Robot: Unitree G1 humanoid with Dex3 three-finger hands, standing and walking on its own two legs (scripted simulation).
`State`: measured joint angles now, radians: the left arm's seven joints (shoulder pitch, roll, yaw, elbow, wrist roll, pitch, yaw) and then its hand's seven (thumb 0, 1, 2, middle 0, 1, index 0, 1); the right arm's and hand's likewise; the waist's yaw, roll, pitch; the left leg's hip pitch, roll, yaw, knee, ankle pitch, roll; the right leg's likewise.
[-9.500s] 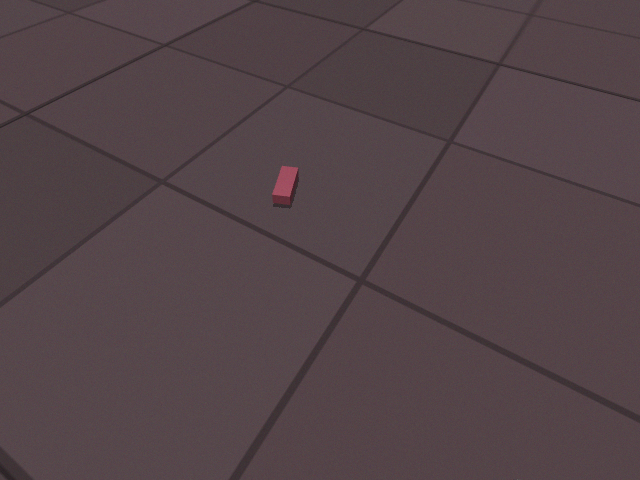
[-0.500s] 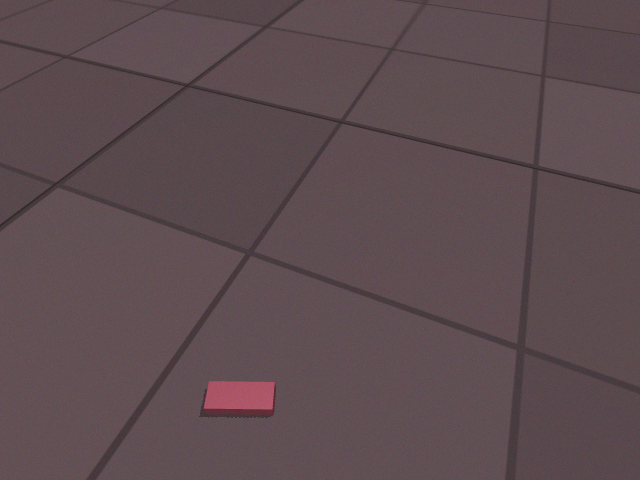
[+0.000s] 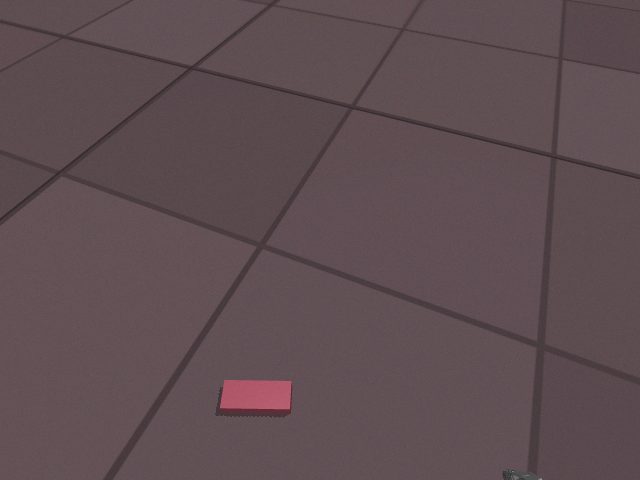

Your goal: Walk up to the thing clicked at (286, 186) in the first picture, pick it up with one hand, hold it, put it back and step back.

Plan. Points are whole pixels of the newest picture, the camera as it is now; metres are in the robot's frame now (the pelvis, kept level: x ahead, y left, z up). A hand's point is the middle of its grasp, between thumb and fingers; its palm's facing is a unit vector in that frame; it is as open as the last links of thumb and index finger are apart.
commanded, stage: walk up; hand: left
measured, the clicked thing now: (257, 396) +0.43 +0.18 -0.75
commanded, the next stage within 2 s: stand in 1.02 s
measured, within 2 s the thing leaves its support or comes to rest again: neither
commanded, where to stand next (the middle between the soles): +0.01 -0.02 m, yaw -1 degrees
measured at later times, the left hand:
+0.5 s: hand out of the picture +0.09 +0.24 -0.15, palm faces -0.03 -0.94 -0.34, open 7.4 cm
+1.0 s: hand out of the picture +0.06 +0.23 -0.15, palm faces -0.02 -0.94 -0.34, open 7.4 cm
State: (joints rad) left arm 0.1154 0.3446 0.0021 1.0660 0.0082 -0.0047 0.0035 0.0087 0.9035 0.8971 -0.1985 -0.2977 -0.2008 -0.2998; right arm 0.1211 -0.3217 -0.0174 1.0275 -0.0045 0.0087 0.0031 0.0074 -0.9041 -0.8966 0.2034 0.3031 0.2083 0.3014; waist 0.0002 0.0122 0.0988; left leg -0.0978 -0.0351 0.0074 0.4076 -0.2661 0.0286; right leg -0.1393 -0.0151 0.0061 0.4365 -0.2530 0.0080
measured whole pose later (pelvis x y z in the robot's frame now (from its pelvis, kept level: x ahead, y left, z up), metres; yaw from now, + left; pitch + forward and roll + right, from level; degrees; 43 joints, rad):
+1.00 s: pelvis -0.01 -0.01 +0.01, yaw -1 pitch -3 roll +0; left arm 0.10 0.34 0.02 1.15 0.02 -0.01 -0.01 0.01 0.90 0.90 -0.20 -0.30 -0.20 -0.30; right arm 0.12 -0.33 -0.01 1.12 -0.01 -0.01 0.00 0.01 -0.90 -0.90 0.20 0.30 0.21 0.30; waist 0.00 0.00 0.06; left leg -0.05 -0.01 0.01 0.28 -0.18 0.01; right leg -0.09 0.01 0.01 0.30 -0.16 -0.01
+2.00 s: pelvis -0.01 -0.02 +0.01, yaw +0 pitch -2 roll +0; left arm 0.12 0.35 -0.01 1.12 0.01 -0.02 0.00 0.01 0.90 0.90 -0.20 -0.30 -0.20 -0.30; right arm 0.12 -0.35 0.01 1.12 -0.01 -0.01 0.00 0.01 -0.90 -0.90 0.20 0.30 0.21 0.30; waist 0.00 0.01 0.05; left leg -0.07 0.00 -0.01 0.29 -0.19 -0.01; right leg -0.10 0.02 -0.01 0.30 -0.17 -0.02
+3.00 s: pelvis -0.01 -0.03 +0.01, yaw +0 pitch -2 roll +0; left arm 0.12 0.35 -0.01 1.13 0.01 -0.02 -0.01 0.01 0.90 0.90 -0.20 -0.30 -0.20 -0.30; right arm 0.14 -0.35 0.02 1.12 -0.01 -0.01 0.00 0.01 -0.90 -0.90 0.20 0.30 0.21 0.30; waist 0.00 0.01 0.06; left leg -0.07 0.01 -0.01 0.29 -0.18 -0.01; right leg -0.10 0.02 -0.01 0.30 -0.16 -0.03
